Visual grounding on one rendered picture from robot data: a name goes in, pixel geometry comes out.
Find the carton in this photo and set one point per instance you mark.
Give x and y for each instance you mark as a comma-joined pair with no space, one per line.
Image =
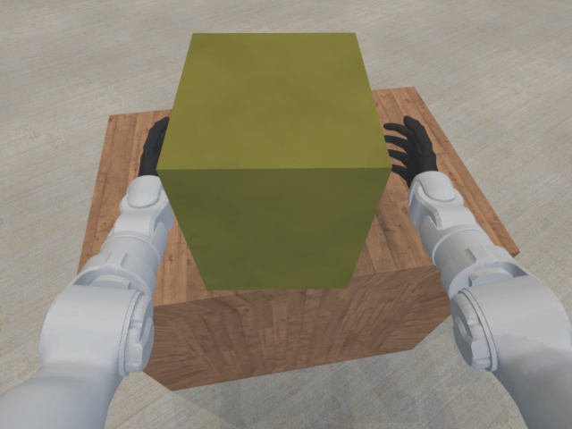
274,159

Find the right robot forearm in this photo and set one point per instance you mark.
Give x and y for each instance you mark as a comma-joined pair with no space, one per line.
460,249

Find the pedestal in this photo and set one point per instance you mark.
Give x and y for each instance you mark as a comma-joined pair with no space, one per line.
394,300

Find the left robot forearm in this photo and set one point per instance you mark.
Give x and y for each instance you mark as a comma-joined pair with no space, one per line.
133,250

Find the robot right hand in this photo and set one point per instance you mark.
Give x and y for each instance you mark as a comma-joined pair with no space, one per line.
419,157

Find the robot right upper arm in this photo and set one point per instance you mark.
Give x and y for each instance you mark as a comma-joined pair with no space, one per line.
515,329

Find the robot left upper arm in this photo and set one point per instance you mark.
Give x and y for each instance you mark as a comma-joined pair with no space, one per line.
94,337

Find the robot left hand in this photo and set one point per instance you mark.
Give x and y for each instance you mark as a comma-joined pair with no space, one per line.
152,148

